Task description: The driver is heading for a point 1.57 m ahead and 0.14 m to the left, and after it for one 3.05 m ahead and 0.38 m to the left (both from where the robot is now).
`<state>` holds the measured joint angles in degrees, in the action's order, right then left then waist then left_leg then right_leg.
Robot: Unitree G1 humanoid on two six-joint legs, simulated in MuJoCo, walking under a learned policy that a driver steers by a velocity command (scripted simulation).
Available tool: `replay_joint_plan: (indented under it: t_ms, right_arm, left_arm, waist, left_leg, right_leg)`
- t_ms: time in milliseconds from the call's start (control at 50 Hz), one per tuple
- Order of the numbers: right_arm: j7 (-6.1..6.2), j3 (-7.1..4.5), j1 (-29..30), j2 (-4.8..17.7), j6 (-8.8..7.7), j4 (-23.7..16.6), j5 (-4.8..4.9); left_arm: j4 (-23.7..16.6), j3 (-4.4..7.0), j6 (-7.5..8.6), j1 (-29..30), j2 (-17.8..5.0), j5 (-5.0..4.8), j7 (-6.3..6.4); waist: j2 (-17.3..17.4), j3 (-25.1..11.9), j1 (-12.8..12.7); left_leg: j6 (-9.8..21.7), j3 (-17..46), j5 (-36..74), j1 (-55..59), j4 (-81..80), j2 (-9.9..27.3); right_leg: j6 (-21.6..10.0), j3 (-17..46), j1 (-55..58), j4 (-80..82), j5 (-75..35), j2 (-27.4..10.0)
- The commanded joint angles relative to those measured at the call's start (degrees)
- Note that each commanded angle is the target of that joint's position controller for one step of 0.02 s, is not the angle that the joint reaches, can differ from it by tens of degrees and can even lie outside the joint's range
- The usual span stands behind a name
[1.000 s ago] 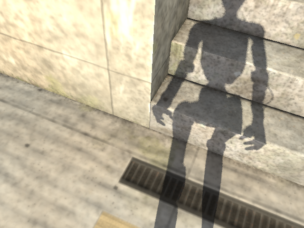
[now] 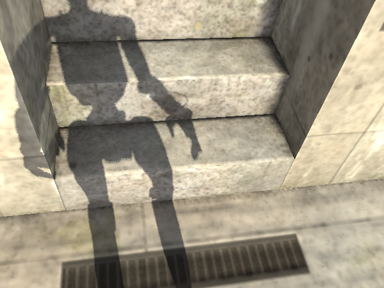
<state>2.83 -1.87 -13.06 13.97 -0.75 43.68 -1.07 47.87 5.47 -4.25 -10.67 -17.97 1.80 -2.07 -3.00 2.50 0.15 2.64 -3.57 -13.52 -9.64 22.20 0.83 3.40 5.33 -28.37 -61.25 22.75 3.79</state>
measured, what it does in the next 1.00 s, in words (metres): steps on the spot: right foot, then left foot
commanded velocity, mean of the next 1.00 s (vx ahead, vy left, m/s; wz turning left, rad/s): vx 0.00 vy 0.00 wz -0.09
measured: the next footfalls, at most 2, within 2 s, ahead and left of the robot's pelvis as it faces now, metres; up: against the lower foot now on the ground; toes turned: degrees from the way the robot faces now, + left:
right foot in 0.20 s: +0.03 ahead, -0.13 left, +0.00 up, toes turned -2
left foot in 0.52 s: +0.03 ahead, +0.10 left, +0.00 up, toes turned -3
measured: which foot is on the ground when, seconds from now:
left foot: down 0.00-0.20, up 0.22-0.50, down 0.52-1.00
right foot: up 0.00-0.18, down 0.20-1.00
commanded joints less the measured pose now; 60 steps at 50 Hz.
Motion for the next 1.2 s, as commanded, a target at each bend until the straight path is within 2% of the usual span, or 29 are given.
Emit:
replay_joint_plan:
  t_ms: [20, 80, 140, 160, 180, 200, 220, 240, 260, 280, 300, 320, 340, 400, 460, 500, 520, 540, 560, 580, 600, 640, 680, 880, 900, 1200]
  right_arm:
    - [-0.21, -2.61, -4.96, 9.72, -0.22, -0.91, -0.01]
    - [-1.0, -2.73, -3.11, 10.21, -0.34, -0.82, -0.11]
    - [-1.71, -2.98, -3.29, 10.99, 0.08, 0.23, -0.21]
    - [-1.78, -2.96, -2.68, 10.95, 0.36, 0.53, 0.08]
    - [-1.72, -2.78, -2.38, 10.53, 0.66, 0.94, 0.41]
    - [-1.67, -2.17, -3.69, 8.7, 0.58, 1.05, 0.48]
    - [-2.23, -0.94, -5.2, 4.32, 0.72, -1.02, -0.23]
    - [-1.67, -0.58, -3.71, 3.19, 1.89, -0.48, 0.69]
    - [-1.45, -1.18, -3.15, 6.31, 2.68, 0.28, 0.59]
    - [-1.6, -1.32, -2.37, 6.24, 2.94, 0.86, 0.6]
    - [-1.78, -1.44, -3.36, 6.39, 2.99, 2.03, 0.61]
    - [-1.97, -1.72, -3.81, 6.87, 3.17, 2.67, 0.13]
    - [-2.08, -1.56, -5.33, 6.21, 3.15, 3.84, -0.19]
    - [-1.89, -1.04, -5.06, 4.43, 3.2, 5.24, 0.17]
    - [-1.38, -0.76, -4.17, 3.98, 3.09, 6.31, 0.35]
    - [-1.1, -0.38, -5.61, 3.51, 2.41, 7.82, 0.03]
    - [-1.02, -0.45, -5.84, 4.83, 1.74, 8.17, -0.49]
    - [-1.16, -0.76, -4.4, 7.34, 1.13, 8.2, -0.34]
    - [-1.61, -0.81, -3.01, 6.94, 0.91, 9.16, 0.43]
    - [-1.87, -0.32, -2.77, 5.02, 0.55, 9.55, 0.35]
    - [-1.82, -0.2, -2.71, 4.68, 0.31, 10.11, 0.29]
    - [-1.41, -0.06, -2.94, 4.53, 0.01, 11.11, 0.37]
    - [-1.25, 0.02, -3.09, 4.33, -0.08, 11.99, 0.47]
    - [-0.92, 0.56, -3.47, 3.35, 0.04, 15.6, 0.55]
    - [-0.59, 0.7, -3.62, 3.24, -0.02, 15.79, 0.85]
    - [-0.2, 1.59, -5.63, 1.24, -0.24, 18.6, 0.83]
  left_arm:
    - [-4.14, -0.34, 0.08, 1.85, -1.96, -0.42, 0.08]
    - [-4.76, -1.38, 0.1, 3.02, -0.81, -0.75, 0.49]
    - [-4.97, -1.92, 0.5, 2.84, -0.85, -1.22, 1.27]
    - [-4.48, -2.14, 0.85, 1.44, -0.5, -1.19, 1.53]
    - [-3.87, -2.43, 1.52, -0.19, -0.37, -0.85, 1.85]
    - [-3.54, -2.29, 2.43, -1.16, -2.42, 0.09, 2.38]
    - [-3.96, -2.15, 3.34, -3.82, -6.28, 0.68, 2.59]
    - [-2.88, -2.11, 3.68, -1.69, -7.09, -1.09, 3.19]
    - [-3.25, -2.9, 4.09, 0.22, -3.82, -1.11, 3.02]
    - [-3.15, -3.76, 4.36, 2.49, -1.93, -0.99, 3.07]
    - [-3.14, -4.19, 4.23, 4.28, -1.21, -0.52, 3.24]
    - [-2.85, -4.13, 4.39, 4.12, -1.92, -0.74, 3.6]
    - [-2.24, -4.2, 4.49, 3.7, -2.01, -0.81, 3.66]
    - [-0.75, -4.48, 4.69, 3.18, -1.72, -0.9, 3.61]
    - [0.67, -4.39, 4.48, 3.17, -1.99, -0.73, 3.65]
    - [1.5, -4.28, 4.41, 3.62, -2.04, -1.25, 3.63]
    - [2.07, -4.49, 4.6, 2.53, -1.15, -1.27, 3.55]
    - [2.74, -4.33, 4.57, 0.2, -0.62, -1.37, 3.26]
    - [3.97, -4.37, 4.28, 0.16, 0.08, -1.42, 3.16]
    - [4.93, -4.22, 4.17, 0.43, -0.56, -1.28, 3.29]
    - [5.72, -4.04, 4.18, 0.22, -0.81, -1.26, 3.38]
    - [6.94, -3.84, 4.32, -0.2, -1.18, -1.23, 3.33]
    - [8.35, -4.04, 4.51, -0.73, -0.51, -1.32, 3.43]
    - [13.97, -4.86, 4.25, -3.94, 0.74, -1.21, 3.97]
    - [14.4, -4.87, 4.23, -4.32, 0.85, -0.79, 4.14]
    - [17.79, -5.52, 4.27, -7.76, 3.12, -0.98, 4.66]
  waist:
    - [12.36, -3.27, 1.89]
    - [13.3, -3.65, 1.68]
    - [14.49, -4.15, 1.7]
    - [13.68, -4.26, 0.45]
    - [11.71, -4.22, -1.11]
    - [7.4, -6.53, -1.08]
    - [-4.13, -10.57, -0.45]
    - [-10.57, -7.54, -0.94]
    - [-5.25, -4.82, -0.56]
    - [-4.91, -2.82, 0.1]
    - [-4.53, -1.92, 1.21]
    - [-5.7, -1.6, 1.23]
    - [-5.37, -2.71, 1.53]
    - [-4.37, -2.84, 1.1]
    - [-4.93, -1.57, 0.61]
    - [-2.36, -1.66, 2.0]
    - [-0.69, -2.27, 1.53]
    - [2.73, -1.01, -1.02]
    - [6.44, 0.72, -1.12]
    - [6.26, 1.06, -0.4]
    - [6.53, 0.9, -0.29]
    - [6.78, -0.25, -0.33]
    - [5.67, -0.74, -0.23]
    - [3.54, 0.7, -0.04]
    - [3.08, 0.56, -0.02]
    - [3.51, 1.07, -0.38]
  left_leg:
    - [9.2, 9.64, 35.1, 12.43, -1.95, 13.5]
    - [9.32, 7.85, 33.45, 8.28, -1.28, 13.29]
    - [9.2, 8.32, 33.99, 5.92, 1.02, 13.32]
    - [8.27, 8.11, 32.81, 4.84, 2.63, 12.88]
    - [5.98, 7.44, 29.6, 1.9, 4.44, 12.16]
    - [2.72, 6.38, 22.36, -3.19, 6.65, 10.8]
    - [-0.47, 2.1, -2.33, -11.71, 16.43, 6.72]
    - [-1.23, 2.38, -20.06, -10.04, 17.27, 1.48]
    - [-1.58, 4.53, -19.78, -10.64, 20.59, 2.14]
    - [-1.69, 5.14, -17.35, -11.18, 21.0, 1.91]
    - [-2.16, 5.14, -14.66, -10.24, 20.58, 1.87]
    - [-2.57, 4.56, -12.58, -9.65, 20.95, 1.47]
    - [-3.03, 4.24, -11.67, -8.51, 21.44, 1.03]
    - [-3.77, 3.76, -10.54, -5.68, 18.02, 0.75]
    - [-3.58, 2.84, -7.36, -3.18, 9.98, 0.18]
    - [-3.04, 3.37, 5.05, 3.5, -0.99, 0.95]
    - [-2.77, 7.05, 8.95, 7.08, -2.62, 4.15]
    - [-1.81, 10.01, 11.3, 5.08, -1.8, 6.7]
    - [-0.98, 9.78, 7.66, -1.09, -1.95, 6.18]
    - [-1.14, 9.45, 5.62, -2.63, -3.3, 5.65]
    - [-1.4, 9.12, 5.34, -2.72, -4.04, 5.23]
    - [-1.28, 8.98, 6.95, -1.1, -4.55, 4.99]
    - [-0.91, 8.94, 7.33, 0.52, -4.57, 5.05]
    - [0.18, 9.28, 5.05, 0.64, -5.54, 4.87]
    - [0.4, 9.64, 4.64, 0.71, -5.64, 4.93]
    - [0.77, 9.3, 6.92, 0.08, -5.18, 4.21]
  right_leg:
    - [0.32, -1.47, -5.57, 6.57, 1.22, 0.4]
    - [-0.85, -4.58, 3.04, 16.37, 2.05, -0.74]
    - [-2.59, -7.47, 10.16, 25.72, 1.22, -0.34]
    - [-3.41, -8.02, 13.67, 32.31, -3.28, -0.36]
    - [-4.25, -7.26, 19.56, 42.81, -12.84, -1.25]
    - [-4.99, -1.4, 28.34, 46.89, -18.59, -5.91]
    - [-7.36, 14.85, 37.38, 46.63, -33.95, -21.34]
    - [-15.85, 15.53, 26.32, 44.19, -43.11, -25.0]
    - [-16.97, 13.35, 25.47, 44.98, -37.94, -22.26]
    - [-15.63, 10.58, 23.56, 45.92, -33.58, -19.71]
    - [-13.86, 8.03, 22.33, 46.4, -32.08, -16.97]
    - [-13.37, 6.55, 21.89, 46.27, -34.19, -15.88]
    - [-13.28, 4.97, 22.24, 45.54, -36.71, -14.9]
    - [-13.42, 3.64, 20.35, 44.95, -33.31, -14.22]
    - [-13.25, 5.11, 18.52, 44.31, -25.4, -13.77]
    - [-10.5, 5.27, 15.32, 43.35, -19.0, -12.54]
    - [-8.48, 5.39, 13.19, 43.05, -14.94, -11.39]
    - [-7.22, 3.35, 13.09, 43.62, -11.27, -8.16]
    - [-6.64, 1.41, 17.47, 44.45, -11.66, -6.48]
    - [-6.43, 1.35, 20.21, 43.26, -13.65, -6.82]
    - [-6.45, 1.31, 21.34, 42.48, -15.49, -7.07]
    - [-6.54, 1.26, 21.82, 42.03, -17.88, -7.53]
    - [-6.19, 1.05, 21.1, 42.56, -17.52, -7.56]
    - [-4.72, 0.36, 19.74, 43.25, -16.97, -7.65]
    - [-4.51, 0.26, 19.43, 42.89, -16.69, -7.55]
    - [-3.99, -0.17, 18.84, 42.07, -17.4, -8.09]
